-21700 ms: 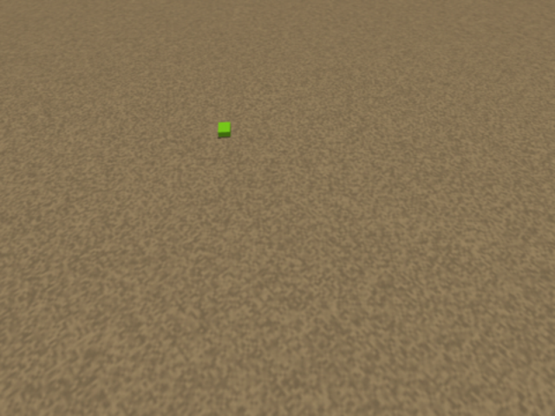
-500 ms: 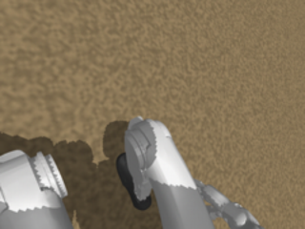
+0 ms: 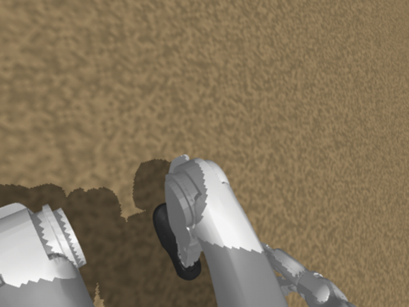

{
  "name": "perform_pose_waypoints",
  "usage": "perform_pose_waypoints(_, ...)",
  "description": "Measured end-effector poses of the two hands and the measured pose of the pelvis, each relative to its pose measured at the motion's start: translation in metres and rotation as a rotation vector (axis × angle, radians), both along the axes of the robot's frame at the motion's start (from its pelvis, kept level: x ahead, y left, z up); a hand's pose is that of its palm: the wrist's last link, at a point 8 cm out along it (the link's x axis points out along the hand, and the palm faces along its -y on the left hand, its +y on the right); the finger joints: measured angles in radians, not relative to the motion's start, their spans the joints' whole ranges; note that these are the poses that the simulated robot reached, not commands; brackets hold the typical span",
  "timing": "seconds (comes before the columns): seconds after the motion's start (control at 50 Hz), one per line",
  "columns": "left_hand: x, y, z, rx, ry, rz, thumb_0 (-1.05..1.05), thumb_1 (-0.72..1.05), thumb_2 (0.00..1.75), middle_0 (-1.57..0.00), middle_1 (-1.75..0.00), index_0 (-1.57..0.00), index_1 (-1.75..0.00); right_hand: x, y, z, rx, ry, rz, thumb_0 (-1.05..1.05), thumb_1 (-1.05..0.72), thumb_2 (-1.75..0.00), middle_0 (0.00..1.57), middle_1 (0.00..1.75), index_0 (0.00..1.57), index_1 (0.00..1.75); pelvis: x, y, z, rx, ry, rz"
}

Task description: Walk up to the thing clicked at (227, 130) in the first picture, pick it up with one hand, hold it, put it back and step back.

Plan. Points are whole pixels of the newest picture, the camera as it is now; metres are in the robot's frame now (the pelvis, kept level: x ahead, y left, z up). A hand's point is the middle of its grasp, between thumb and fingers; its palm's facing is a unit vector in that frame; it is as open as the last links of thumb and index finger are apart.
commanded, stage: close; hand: left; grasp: from above
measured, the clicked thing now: out of the picture +0.42 +0.37 -0.28
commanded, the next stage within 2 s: settle in 1.32 s
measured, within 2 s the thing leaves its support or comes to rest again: leaves its support in 1.70 s
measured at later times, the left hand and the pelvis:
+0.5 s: hand out of the picture +0.41 +0.36 -0.26, palm faces -0.44 -0.16 -0.88, open 11.4 cm; pelvis +0.00 +0.00 +0.00, yaw +0 degrees
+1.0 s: hand out of the picture +0.41 +0.36 -0.25, palm faces -0.43 -0.16 -0.89, open 9.7 cm; pelvis +0.00 +0.00 +0.00, yaw +0 degrees
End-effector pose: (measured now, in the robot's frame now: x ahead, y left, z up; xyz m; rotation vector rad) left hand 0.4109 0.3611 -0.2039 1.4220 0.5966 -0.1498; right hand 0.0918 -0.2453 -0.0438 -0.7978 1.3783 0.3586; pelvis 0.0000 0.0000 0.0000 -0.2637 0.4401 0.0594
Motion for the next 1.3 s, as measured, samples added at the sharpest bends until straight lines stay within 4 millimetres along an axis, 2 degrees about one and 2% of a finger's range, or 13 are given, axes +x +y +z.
perform_pose_waypoints(0.3, 0.008, -0.003, 0.004, 0.011, -0.029, 0.000, 0.00, -0.20, 0.73, -0.28, -0.87, -0.31, -0.84, 0.005, -0.002, 0.003, 0.006, -0.007, 0.008, 0.00, -0.90, -0.90, 0.20, 0.30, 0.20, 0.30, 0.000, 0.000, 0.002, 0.001, 0.008, 0.000)
perform_pose_waypoints(0.58, -0.001, -0.001, 0.005, 0.003, 0.010, 0.008, 0.00, -0.01, 0.58, -0.40, -0.77, -0.45, -0.72, 0.001, -0.001, 0.001, 0.009, -0.011, -0.006, 0.00, -0.89, -0.90, 0.20, 0.30, 0.20, 0.30, -0.002, -0.001, 0.003, 0.006, 0.004, -0.001)
perform_pose_waypoints(0.76, 0.001, 0.001, 0.006, 0.004, -0.011, -0.005, 0.00, 0.12, 0.49, -0.51, -0.69, -0.56, -0.63, -0.003, -0.002, 0.001, -0.002, -0.002, -0.006, 0.00, -0.89, -0.90, 0.20, 0.30, 0.20, 0.30, -0.002, -0.001, 0.001, 0.006, -0.005, 0.000)
perform_pose_waypoints(1.04, 0.003, 0.001, 0.008, 0.007, -0.017, 0.002, 0.00, 0.18, 0.31, -0.63, -0.53, -0.66, -0.47, -0.004, -0.001, 0.002, -0.004, -0.011, -0.002, 0.00, -0.89, -0.90, 0.20, 0.30, 0.20, 0.30, -0.003, 0.000, 0.001, 0.003, -0.004, -0.002)
perform_pose_waypoints(1.3, 0.005, 0.002, 0.010, 0.009, -0.019, 0.007, 0.01, 0.17, 0.23, -0.71, -0.42, -0.74, -0.36, -0.003, -0.002, 0.001, -0.002, -0.010, -0.004, 0.00, -0.89, -0.90, 0.20, 0.30, 0.20, 0.30, -0.002, -0.001, 0.001, 0.006, 0.001, -0.001)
